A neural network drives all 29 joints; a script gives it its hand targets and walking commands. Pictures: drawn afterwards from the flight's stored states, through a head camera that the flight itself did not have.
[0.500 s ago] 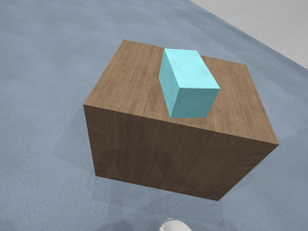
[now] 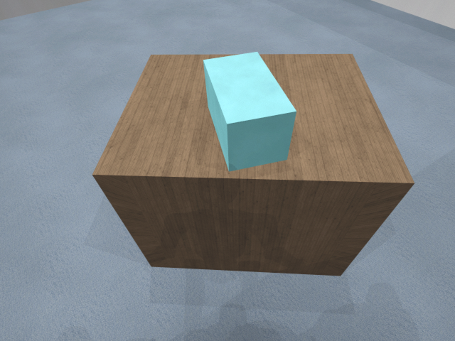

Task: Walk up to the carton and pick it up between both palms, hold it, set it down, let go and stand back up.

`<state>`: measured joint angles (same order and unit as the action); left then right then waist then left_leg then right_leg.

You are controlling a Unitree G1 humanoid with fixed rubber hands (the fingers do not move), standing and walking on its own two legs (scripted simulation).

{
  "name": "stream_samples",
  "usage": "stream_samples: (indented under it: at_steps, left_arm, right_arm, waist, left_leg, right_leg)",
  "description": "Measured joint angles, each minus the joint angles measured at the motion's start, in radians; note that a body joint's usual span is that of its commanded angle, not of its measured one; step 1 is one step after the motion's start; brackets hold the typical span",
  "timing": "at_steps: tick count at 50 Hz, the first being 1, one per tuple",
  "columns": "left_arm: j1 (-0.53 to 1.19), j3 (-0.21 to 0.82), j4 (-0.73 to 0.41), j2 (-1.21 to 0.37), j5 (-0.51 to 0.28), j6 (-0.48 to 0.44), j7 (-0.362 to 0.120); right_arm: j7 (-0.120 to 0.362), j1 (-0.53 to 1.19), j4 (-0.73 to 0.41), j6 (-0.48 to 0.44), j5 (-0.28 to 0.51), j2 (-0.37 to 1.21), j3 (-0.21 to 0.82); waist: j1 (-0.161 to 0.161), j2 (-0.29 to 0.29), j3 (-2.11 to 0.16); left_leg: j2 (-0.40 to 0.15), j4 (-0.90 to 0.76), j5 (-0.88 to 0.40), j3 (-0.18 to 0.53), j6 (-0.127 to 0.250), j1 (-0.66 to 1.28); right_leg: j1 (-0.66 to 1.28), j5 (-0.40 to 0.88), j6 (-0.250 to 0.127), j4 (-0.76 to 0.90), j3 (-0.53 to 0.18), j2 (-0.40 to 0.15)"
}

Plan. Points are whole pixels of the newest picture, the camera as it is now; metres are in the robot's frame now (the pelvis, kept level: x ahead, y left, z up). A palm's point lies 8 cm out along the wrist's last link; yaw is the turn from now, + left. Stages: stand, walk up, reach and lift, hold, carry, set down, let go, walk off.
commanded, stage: walk up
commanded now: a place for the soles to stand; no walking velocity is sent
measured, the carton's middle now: (243, 108) +0.72 -0.04 -0.01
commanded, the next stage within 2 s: none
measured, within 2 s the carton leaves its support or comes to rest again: neither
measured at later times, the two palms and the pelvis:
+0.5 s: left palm out of the picture +0.10 +0.35 -0.12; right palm out of the picture +0.03 -0.28 -0.08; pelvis +0.00 +0.05 -0.01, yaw -4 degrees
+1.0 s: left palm out of the picture +0.12 +0.31 -0.07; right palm out of the picture +0.04 -0.31 -0.10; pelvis +0.02 +0.01 +0.00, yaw -5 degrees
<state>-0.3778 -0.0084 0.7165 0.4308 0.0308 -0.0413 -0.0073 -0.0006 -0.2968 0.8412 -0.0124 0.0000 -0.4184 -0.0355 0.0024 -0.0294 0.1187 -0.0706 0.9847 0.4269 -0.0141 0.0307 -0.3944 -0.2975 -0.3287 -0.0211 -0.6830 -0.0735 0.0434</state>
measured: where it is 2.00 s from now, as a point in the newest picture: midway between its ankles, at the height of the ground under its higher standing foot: outside the picture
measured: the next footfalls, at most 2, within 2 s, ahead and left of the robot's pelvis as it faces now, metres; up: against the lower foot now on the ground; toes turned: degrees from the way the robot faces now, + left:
left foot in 0.16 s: +0.07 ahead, +0.16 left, +0.00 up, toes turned +3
right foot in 0.64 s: +0.09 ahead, -0.09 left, +0.00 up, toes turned -2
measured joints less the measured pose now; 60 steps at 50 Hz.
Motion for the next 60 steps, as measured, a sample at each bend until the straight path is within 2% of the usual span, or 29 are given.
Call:
stream_samples:
  at_steps: [5,8,9,11,15,21,28,31,32,33,36,38,46,51,54,55,56,57,60]
  left_arm:
    - [0.003,0.0,0.0,-0.001,0.0,-0.004,0.002]
    - [0.01,0.0,0.0,-0.002,-0.001,0.008,0.002]
    - [0.019,0.0,0.001,-0.001,-0.004,0.015,0.003]
    - [0.028,0.0,0.002,-0.005,-0.008,0.036,0.006]
    - [0.065,0.0,0.001,-0.005,-0.009,0.046,0.008]
    - [0.081,0.0,0.001,-0.005,-0.009,0.048,0.004]
    - [0.08,0.0,0.004,-0.004,-0.009,0.056,-0.012]
    - [0.079,0.0,0.004,-0.003,-0.009,0.044,-0.016]
    - [0.078,0.0,0.005,-0.003,-0.009,0.034,-0.016]
    - [0.08,0.0,0.005,-0.005,-0.009,0.021,-0.016]
    - [0.069,0.0,0.006,-0.011,-0.009,0.003,-0.016]
    - [0.053,0.0,0.006,-0.011,-0.009,0.003,-0.014]
    - [0.053,0.0,0.006,-0.012,-0.009,0.003,-0.011]
    - [0.069,0.0,0.006,-0.013,-0.009,0.011,-0.011]
    - [0.081,0.0,0.006,-0.013,-0.009,0.025,-0.011]
    - [0.083,0.0,0.006,-0.013,-0.009,0.031,-0.011]
    - [0.086,0.0,0.007,-0.013,-0.009,0.039,-0.011]
    - [0.087,0.0,0.008,-0.013,-0.009,0.05,-0.011]
    - [0.1,0.0,0.007,-0.015,-0.01,0.07,-0.01]
  right_arm:
    - [0.0,0.006,0.0,-0.001,0.0,0.0,0.0]
    - [0.0,0.005,-0.001,-0.016,0.0,-0.001,0.0]
    - [0.0,0.008,-0.001,-0.026,0.0,0.001,0.0]
    - [0.0,0.009,0.0,-0.035,0.0,0.008,0.0]
    - [0.0,0.007,0.0,-0.035,0.0,0.008,0.0]
    - [0.0,0.007,0.0,-0.035,0.0,0.008,0.0]
    - [0.0,0.007,0.0,-0.035,0.0,0.008,0.0]
    - [0.0,0.007,0.0,-0.035,0.0,0.009,0.0]
    - [0.0,0.007,0.0,-0.034,0.0,0.009,0.0]
    - [0.0,0.007,0.002,-0.029,0.0,0.009,0.0]
    - [0.0,0.01,0.003,-0.016,0.0,0.01,0.0]
    - [0.0,0.011,0.003,-0.015,0.0,0.01,0.0]
    - [0.0,0.011,0.004,-0.001,0.0,0.01,0.0]
    - [0.0,0.011,0.004,-0.001,0.0,0.009,0.0]
    - [-0.001,0.011,0.003,-0.004,0.0,0.009,0.0]
    - [-0.002,0.011,0.003,-0.008,0.0,0.009,0.0]
    - [-0.003,0.012,0.004,-0.015,0.0,0.01,0.0]
    - [-0.003,0.012,0.004,-0.021,0.0,0.014,0.0]
    - [-0.009,0.012,0.007,-0.025,0.0,0.015,0.0]
  waist:
    - [0.0,0.007,0.0]
    - [0.002,0.01,-0.001]
    - [0.001,0.019,0.005]
    - [0.001,0.044,0.008]
    - [0.0,0.057,0.004]
    - [0.0,0.07,0.001]
    - [0.0,0.075,0.001]
    - [-0.001,0.071,-0.002]
    - [0.0,0.066,0.0]
    - [0.0,0.055,0.007]
    - [-0.001,0.037,0.008]
    - [-0.001,0.033,0.003]
    - [0.0,0.018,0.004]
    - [0.001,0.014,0.003]
    - [0.002,0.014,0.002]
    - [0.002,0.016,0.002]
    - [0.001,0.023,0.006]
    - [0.001,0.038,0.007]
    - [0.001,0.057,0.003]
  left_leg:
    - [0.0,-0.027,0.006,0.004,-0.002,0.0]
    - [0.0,-0.212,-0.015,0.001,0.013,0.046]
    - [0.003,-0.24,-0.068,-0.005,0.0,0.055]
    - [0.01,-0.23,-0.069,-0.027,-0.019,0.065]
    - [-0.006,-0.231,-0.056,-0.033,-0.012,0.082]
    - [-0.019,-0.231,-0.056,-0.045,-0.008,0.088]
    - [-0.019,-0.231,-0.048,-0.1,-0.016,0.088]
    - [-0.02,-0.231,-0.044,-0.122,-0.027,0.087]
    - [-0.023,-0.224,-0.04,-0.124,-0.031,0.088]
    - [-0.028,-0.203,-0.036,-0.115,-0.017,0.087]
    - [0.008,-0.079,-0.014,-0.043,-0.007,0.048]
    - [0.024,-0.041,-0.001,-0.022,0.001,0.027]
    - [0.031,-0.038,-0.001,0.051,-0.014,0.004]
    - [0.031,-0.095,0.0,0.046,-0.017,0.012]
    - [0.031,-0.213,-0.006,0.025,-0.006,0.044]
    - [0.031,-0.283,-0.042,0.014,-0.004,0.071]
    - [0.033,-0.304,-0.121,0.009,-0.008,0.077]
    - [0.039,-0.3,-0.139,0.001,-0.013,0.079]
    - [0.039,-0.299,-0.121,-0.004,-0.009,0.082]
  right_leg:
    - [-0.002,-0.009,0.01,0.0,0.0,0.0]
    - [-0.012,-0.016,0.021,-0.013,0.002,0.001]
    - [-0.03,-0.019,0.02,-0.054,-0.004,-0.002]
    - [-0.077,-0.067,0.019,-0.166,-0.019,0.0]
    - [-0.138,-0.115,0.019,-0.266,-0.02,0.01]
    - [-0.15,-0.109,0.019,-0.267,-0.02,0.011]
    - [-0.149,-0.107,0.019,-0.255,-0.013,0.001]
    - [-0.116,-0.103,0.016,-0.155,0.0,-0.012]
    - [-0.098,-0.056,0.012,-0.107,0.002,-0.011]
    - [-0.088,0.002,0.006,-0.099,0.01,-0.006]
    - [-0.053,0.006,-0.014,-0.078,0.023,-0.001]
    - [-0.022,0.014,-0.023,-0.036,0.02,-0.002]
    - [0.027,0.047,-0.024,0.052,0.022,-0.002]
    - [0.021,0.041,-0.018,0.052,0.039,-0.001]
    - [0.015,0.036,-0.005,0.05,0.054,-0.001]
    - [0.01,0.03,0.001,0.04,0.056,-0.001]
    - [0.006,0.021,0.006,0.024,0.053,-0.004]
    - [0.0,0.016,0.007,0.003,0.039,-0.006]
    - [-0.03,-0.074,0.007,-0.075,0.034,-0.006]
